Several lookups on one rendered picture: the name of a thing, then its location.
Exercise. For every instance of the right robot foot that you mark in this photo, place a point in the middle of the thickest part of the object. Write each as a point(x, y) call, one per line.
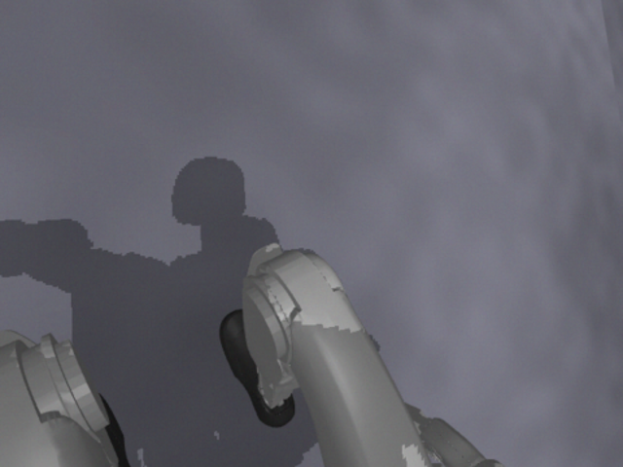
point(233, 342)

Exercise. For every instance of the left robot foot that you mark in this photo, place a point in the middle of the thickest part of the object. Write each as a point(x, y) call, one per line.
point(116, 436)

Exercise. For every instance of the right robot hand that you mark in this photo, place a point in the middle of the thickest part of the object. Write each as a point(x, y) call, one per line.
point(444, 443)

